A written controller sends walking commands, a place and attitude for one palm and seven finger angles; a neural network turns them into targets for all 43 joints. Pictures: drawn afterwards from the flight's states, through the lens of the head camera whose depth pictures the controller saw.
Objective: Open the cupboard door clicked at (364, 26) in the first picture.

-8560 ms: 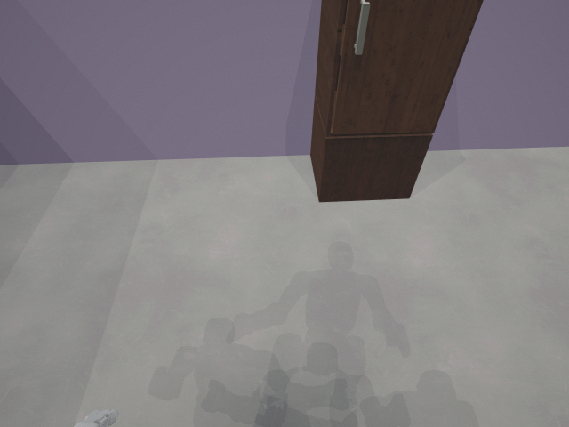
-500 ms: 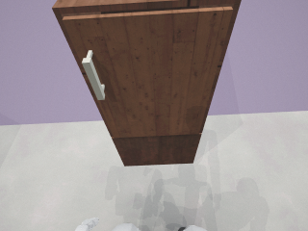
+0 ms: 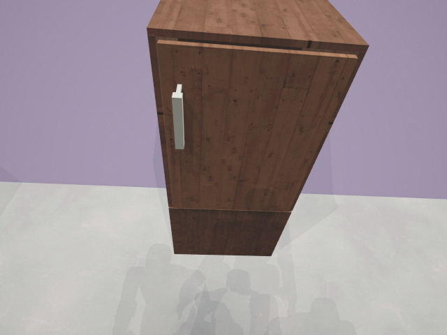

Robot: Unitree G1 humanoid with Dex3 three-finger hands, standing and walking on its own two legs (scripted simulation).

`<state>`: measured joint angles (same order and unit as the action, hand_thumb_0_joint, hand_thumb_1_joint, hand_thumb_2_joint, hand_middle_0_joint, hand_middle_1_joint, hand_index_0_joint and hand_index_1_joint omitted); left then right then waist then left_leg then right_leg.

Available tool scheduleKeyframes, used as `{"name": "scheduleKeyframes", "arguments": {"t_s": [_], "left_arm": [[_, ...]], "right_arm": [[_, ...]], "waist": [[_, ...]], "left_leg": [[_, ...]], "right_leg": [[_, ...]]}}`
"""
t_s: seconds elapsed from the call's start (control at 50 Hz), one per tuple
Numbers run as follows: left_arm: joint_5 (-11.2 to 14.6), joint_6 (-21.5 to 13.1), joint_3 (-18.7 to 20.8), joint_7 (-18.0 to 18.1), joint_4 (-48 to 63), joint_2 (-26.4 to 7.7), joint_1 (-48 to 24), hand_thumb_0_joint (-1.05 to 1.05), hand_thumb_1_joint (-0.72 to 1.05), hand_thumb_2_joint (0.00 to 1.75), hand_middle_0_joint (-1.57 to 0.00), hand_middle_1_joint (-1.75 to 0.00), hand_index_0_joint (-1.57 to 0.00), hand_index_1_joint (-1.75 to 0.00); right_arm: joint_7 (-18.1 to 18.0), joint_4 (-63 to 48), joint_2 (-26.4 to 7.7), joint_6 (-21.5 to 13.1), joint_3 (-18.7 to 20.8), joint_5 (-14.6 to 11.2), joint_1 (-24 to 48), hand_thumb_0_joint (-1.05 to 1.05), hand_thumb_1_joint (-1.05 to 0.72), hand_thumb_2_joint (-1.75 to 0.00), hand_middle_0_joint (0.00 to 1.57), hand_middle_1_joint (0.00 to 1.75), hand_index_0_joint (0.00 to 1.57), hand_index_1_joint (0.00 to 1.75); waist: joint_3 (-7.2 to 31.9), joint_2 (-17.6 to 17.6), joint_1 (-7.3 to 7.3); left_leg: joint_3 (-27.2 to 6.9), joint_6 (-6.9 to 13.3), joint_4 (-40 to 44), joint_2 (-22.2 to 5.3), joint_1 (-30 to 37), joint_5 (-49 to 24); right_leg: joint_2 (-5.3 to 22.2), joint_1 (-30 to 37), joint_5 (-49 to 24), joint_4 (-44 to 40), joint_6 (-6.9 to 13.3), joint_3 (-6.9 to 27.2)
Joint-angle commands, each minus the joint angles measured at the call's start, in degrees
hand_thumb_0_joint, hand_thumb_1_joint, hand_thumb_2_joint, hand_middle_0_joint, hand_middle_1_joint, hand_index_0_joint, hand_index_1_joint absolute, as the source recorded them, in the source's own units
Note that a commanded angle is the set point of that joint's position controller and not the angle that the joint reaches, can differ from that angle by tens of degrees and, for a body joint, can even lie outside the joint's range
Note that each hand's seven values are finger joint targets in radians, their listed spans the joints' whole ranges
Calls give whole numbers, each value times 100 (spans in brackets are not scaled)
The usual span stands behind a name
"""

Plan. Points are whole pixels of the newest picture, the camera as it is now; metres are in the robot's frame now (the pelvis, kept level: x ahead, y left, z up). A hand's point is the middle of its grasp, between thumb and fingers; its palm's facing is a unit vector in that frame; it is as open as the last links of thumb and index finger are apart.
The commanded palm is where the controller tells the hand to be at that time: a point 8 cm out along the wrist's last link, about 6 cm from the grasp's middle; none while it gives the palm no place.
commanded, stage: come to a stop and stand still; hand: left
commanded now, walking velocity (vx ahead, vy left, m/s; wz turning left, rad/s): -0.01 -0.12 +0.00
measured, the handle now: (179, 117) +0.58 +0.16 +0.07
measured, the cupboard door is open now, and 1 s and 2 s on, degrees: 0 0 0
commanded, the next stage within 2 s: look again from close up in 0.62 s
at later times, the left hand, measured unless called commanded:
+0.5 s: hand out of the picture +0.02 +0.12 -0.18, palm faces +0.06 -0.97 -0.22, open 7.2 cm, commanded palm none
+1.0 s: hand out of the picture -0.05 +0.13 -0.19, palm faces +0.06 -0.99 -0.15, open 7.4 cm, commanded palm none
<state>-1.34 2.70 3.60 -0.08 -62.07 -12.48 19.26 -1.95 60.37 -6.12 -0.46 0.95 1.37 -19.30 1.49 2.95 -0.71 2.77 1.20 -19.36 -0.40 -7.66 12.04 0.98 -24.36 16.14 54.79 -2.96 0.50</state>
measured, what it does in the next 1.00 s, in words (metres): steps on the spot: right foot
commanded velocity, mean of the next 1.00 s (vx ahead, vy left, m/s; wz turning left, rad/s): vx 0.00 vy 0.00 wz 0.00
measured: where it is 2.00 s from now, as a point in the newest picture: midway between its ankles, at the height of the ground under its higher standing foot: outside the picture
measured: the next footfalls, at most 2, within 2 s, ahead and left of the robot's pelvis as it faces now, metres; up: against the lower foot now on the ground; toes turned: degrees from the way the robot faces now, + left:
right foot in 0.20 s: +0.01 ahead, -0.14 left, +0.00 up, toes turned -3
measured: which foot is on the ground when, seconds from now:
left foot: down 0.00-1.00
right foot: up 0.00-0.18, down 0.20-1.00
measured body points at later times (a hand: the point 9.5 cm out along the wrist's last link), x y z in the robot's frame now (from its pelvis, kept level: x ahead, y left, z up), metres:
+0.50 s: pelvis +0.00 -0.06 -0.01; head +0.00 -0.07 +0.44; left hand +0.02 +0.17 -0.16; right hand -0.01 -0.27 -0.18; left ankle -0.01 +0.10 -0.75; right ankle -0.03 -0.14 -0.75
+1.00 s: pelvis -0.03 -0.02 -0.01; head -0.04 -0.01 +0.44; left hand -0.05 +0.19 -0.18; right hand +0.00 -0.25 -0.16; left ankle -0.01 +0.08 -0.75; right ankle -0.03 -0.14 -0.75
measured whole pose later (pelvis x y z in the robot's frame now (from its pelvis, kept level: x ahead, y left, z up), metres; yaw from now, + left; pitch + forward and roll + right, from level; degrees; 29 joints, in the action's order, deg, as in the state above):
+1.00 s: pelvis -0.03 -0.02 -0.01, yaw +1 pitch -3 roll -1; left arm -1.1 -0.1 -0.2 2.2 -63.1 -7.1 19.4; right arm -2.1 60.0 -9.0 -0.8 1.0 1.1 -15.5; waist -0.9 0.4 -0.6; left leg 3.5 1.7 -31.1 -0.6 -13.2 15.3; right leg 1.0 -10.8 15.9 29.5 0.1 -3.7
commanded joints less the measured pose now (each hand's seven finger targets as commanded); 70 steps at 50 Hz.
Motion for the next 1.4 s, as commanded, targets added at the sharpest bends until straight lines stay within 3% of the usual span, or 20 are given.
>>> {"name": "scheduleKeyframes", "arguments": {"t_s": [0.0,0.06,0.12,0.16,0.2,0.22,0.24,0.3,0.34,0.42,0.68,0.7,0.72,0.74,0.78,0.84,0.9,0.98,1.26,1.38], "left_arm": [[16,-144,-35,6,483,-113,-546,0,90,90,-20,-30,-20,-30],[67,-157,-102,22,401,73,-542,0,90,90,-20,-30,-20,-30],[92,-219,-123,50,140,141,-80,0,90,90,-20,-30,-20,-30],[75,-315,-102,117,-56,-37,276,0,90,90,-20,-30,-20,-30],[85,-380,-101,185,-156,-413,224,0,90,90,-20,-30,-20,-30],[79,-364,-124,193,-103,-373,113,0,90,90,-20,-30,-20,-30],[76,-411,-99,208,-128,-332,31,0,90,90,-20,-30,-20,-30],[114,-408,-205,237,-193,-62,-88,0,90,90,-20,-30,-20,-30],[151,-383,-223,244,-170,-8,-114,0,90,90,-20,-30,-20,-30],[130,-328,-216,245,-186,-44,-118,0,90,90,-20,-30,-20,-30],[107,-370,-243,243,-235,-44,74,0,90,90,-20,-30,-20,-30],[-1,-579,-194,478,-400,-257,729,0,90,90,-20,-30,-20,-30],[-14,-652,-164,469,-280,-454,721,0,90,90,-20,-30,-20,-30],[-26,-628,-171,442,-153,-343,721,0,90,90,-20,-30,-20,-30],[-9,-552,-220,405,-41,-215,509,0,90,90,-20,-30,-20,-30],[35,-463,-269,337,105,38,223,0,90,90,-20,-30,-20,-30],[4,-369,-290,293,137,117,256,0,90,90,-20,-30,-20,-30],[-22,-343,-304,228,137,41,416,0,90,90,-20,-30,-20,-30],[-19,-334,-301,187,237,-13,504,0,90,90,-20,-30,-20,-30],[-89,-272,-254,130,240,106,650,0,90,90,-20,-30,-20,-30]], "right_arm": [[-149,-39,-1061,-112,247,26,-598,0,-90,-90,20,30,20,30],[-151,78,-1088,-69,256,33,-564,0,-90,-90,20,30,20,30],[-123,177,-1042,-49,250,-16,-359,0,-90,-90,20,30,20,30],[-90,239,-748,-69,211,-92,-419,0,-90,-90,20,30,20,30],[-44,177,-319,-46,73,-106,-272,0,-90,-90,20,30,20,30],[-20,197,-293,-10,67,-73,-231,0,-90,-90,20,30,20,30],[-30,272,-255,29,61,-35,-247,0,-90,-90,20,30,20,30],[-64,466,-333,23,49,-58,-425,0,-90,-90,20,30,20,30],[-67,587,-373,0,28,-62,-462,0,-90,-90,20,30,20,30],[-72,618,-417,34,27,-68,-272,0,-90,-90,20,30,20,30],[-71,511,-545,31,28,-75,24,0,-90,-90,20,30,20,30],[11,59,-744,-84,34,-117,743,0,-90,-90,20,30,20,30],[39,-265,-573,-45,-3,-122,646,0,-90,-90,20,30,20,30],[4,-252,-343,-60,27,-100,333,0,-90,-90,20,30,20,30],[-3,-174,-396,-87,35,-124,142,0,-90,-90,20,30,20,30],[10,-111,-593,-136,48,-58,-105,0,-90,-90,20,30,20,30],[12,-229,-725,-100,33,-32,150,0,-90,-90,20,30,20,30],[24,-359,-811,-99,47,-22,152,0,-90,-90,20,30,20,30],[47,-286,-932,-121,69,-41,1,0,-90,-90,20,30,20,30],[33,-210,-1056,-27,153,2,-95,0,-90,-90,20,30,20,30]], "waist": [[-389,-1036,372],[-211,-1250,383],[-130,-1229,149],[75,-509,35],[-210,626,68],[-354,269,82],[-378,867,94],[-481,458,183],[-507,27,160],[-848,-355,96],[-580,-181,108],[-800,352,-253],[-618,258,9],[-74,228,58],[411,370,131],[6,-234,209],[-888,-768,76],[-987,-662,15],[-682,-354,-17],[-791,-516,7]], "left_leg": [[-1420,824,591,-1739,799,-1396],[-1300,842,283,-1671,611,-2199],[-1093,606,-35,-1345,110,-1945],[-653,130,-591,-891,-628,-1055],[-27,-215,-893,-297,-1146,800],[-46,-225,-1053,-308,-949,974],[-74,-246,-1153,-370,-971,877],[-148,-246,-768,-481,-625,-25],[-198,-216,-484,-580,-259,-997],[-184,-211,-343,-627,-188,-993],[-186,-196,-197,-616,130,-824],[129,-315,-1808,-472,-925,4],[-22,-190,-1967,-288,-1150,828],[-4,-62,-1953,-219,-1140,1015],[2,-96,-1393,-199,-747,670],[-361,-19,-695,-532,-159,-683],[-674,124,-243,-658,-990,271],[-914,185,268,-645,-1386,1396],[-1019,241,518,-670,-1446,1649],[-1565,493,757,-945,-1649,2840]], "right_leg": [[192,-747,654,-685,10,-13],[119,59,1013,-1507,84,-182],[2,1055,96,-2741,148,-377],[436,2249,-1200,-3653,233,45],[1498,2057,-1872,-3799,749,841],[1543,1709,-1720,-3856,889,776],[1309,1693,-2104,-3823,941,755],[1047,1703,-2986,-3445,843,300],[767,1528,-2572,-3339,651,71],[578,1334,-1696,-3573,492,64],[578,1385,-1454,-3769,468,149],[1061,1530,-4928,-3624,-80,803],[1399,2028,-6570,-3300,67,610],[1371,2415,-6981,-2951,236,529],[1087,2408,-5408,-2792,773,144],[577,1285,-1645,-2839,576,68],[357,852,151,-3140,539,94],[288,986,195,-3027,500,21],[363,1121,128,-3038,454,-6],[75,914,841,-2526,444,-354]]}}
